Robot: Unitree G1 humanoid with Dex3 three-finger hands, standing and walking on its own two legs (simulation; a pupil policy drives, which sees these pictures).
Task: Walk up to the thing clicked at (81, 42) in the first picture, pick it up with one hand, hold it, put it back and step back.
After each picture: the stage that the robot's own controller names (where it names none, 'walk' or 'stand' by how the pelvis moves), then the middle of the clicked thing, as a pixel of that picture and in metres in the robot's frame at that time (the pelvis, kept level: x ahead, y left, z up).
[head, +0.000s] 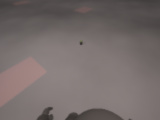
stand; (81, 42) +1.73 +0.29 -0.72
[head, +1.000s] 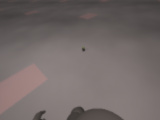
walk; (83, 48) +1.62 +0.31 -0.72
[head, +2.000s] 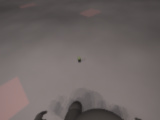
walk; (79, 59) +1.09 +0.32 -0.72
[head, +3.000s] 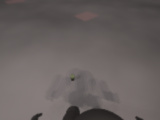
walk; (72, 77) +0.66 +0.26 -0.70
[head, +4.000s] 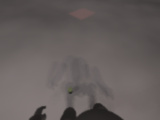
walk; (70, 90) +0.41 +0.20 -0.71
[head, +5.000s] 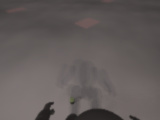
stand; (72, 100) +0.35 +0.22 -0.72
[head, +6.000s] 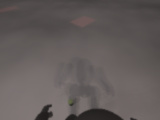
stand; (70, 102) +0.31 +0.23 -0.72
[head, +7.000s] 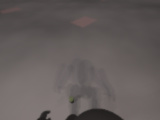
stand; (71, 100) +0.35 +0.23 -0.73
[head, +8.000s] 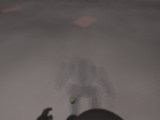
stand; (72, 100) +0.33 +0.22 -0.73
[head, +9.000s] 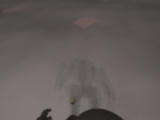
stand; (72, 101) +0.34 +0.22 -0.73
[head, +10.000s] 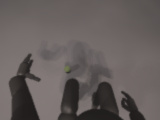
go down; (67, 69) +0.41 +0.21 -0.45
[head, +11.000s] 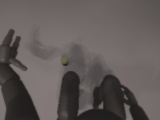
go down; (64, 61) +0.44 +0.23 -0.32
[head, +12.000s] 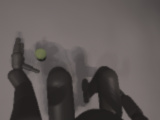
close in; (41, 55) +0.42 +0.27 -0.23
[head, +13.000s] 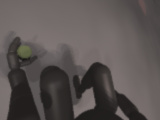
close; (24, 54) +0.42 +0.28 -0.23
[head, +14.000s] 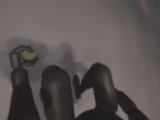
lift; (28, 55) +0.40 +0.27 -0.23
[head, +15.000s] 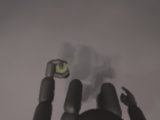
lift; (63, 70) +0.32 +0.20 -0.04
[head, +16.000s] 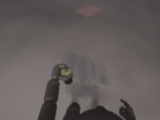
hold; (67, 76) +0.32 +0.18 -0.01
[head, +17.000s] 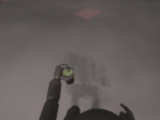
hold; (69, 76) +0.32 +0.17 -0.01
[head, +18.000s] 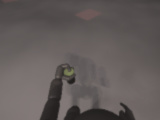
hold; (70, 76) +0.32 +0.16 -0.01
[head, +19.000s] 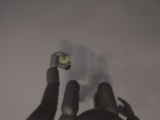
crouch; (65, 63) +0.40 +0.19 -0.09
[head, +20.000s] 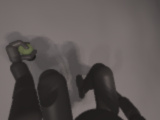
lower; (28, 53) +0.43 +0.27 -0.23
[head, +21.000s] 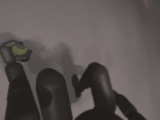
lower; (22, 53) +0.43 +0.28 -0.23
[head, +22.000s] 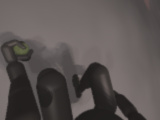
lower; (23, 53) +0.43 +0.28 -0.23
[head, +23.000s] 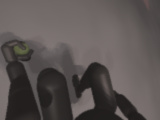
lower; (23, 53) +0.43 +0.28 -0.23
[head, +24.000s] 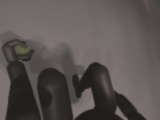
loosen; (24, 53) +0.43 +0.28 -0.23
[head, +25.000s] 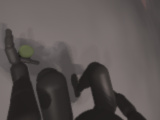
withdraw; (24, 54) +0.42 +0.26 -0.23
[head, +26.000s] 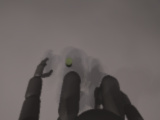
walk; (68, 62) +0.45 +0.20 -0.32
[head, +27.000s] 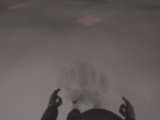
stand; (74, 99) +0.36 +0.17 -0.66
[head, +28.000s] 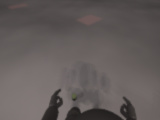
stand; (74, 97) +0.38 +0.18 -0.66
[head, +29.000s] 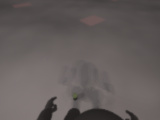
stand; (75, 96) +0.38 +0.17 -0.69
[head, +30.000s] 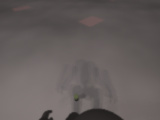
stand; (76, 97) +0.38 +0.17 -0.72
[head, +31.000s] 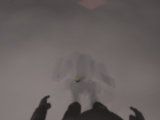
walk; (77, 79) +0.51 +0.15 -0.70
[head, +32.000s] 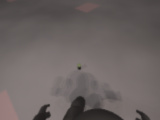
walk; (79, 66) +0.81 +0.23 -0.70
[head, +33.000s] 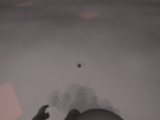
stand; (79, 64) +0.99 +0.21 -0.70
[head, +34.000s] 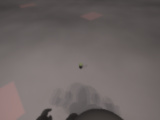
stand; (80, 65) +0.98 +0.20 -0.73
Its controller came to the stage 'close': yes
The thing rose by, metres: 0.70
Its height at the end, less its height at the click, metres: +0.00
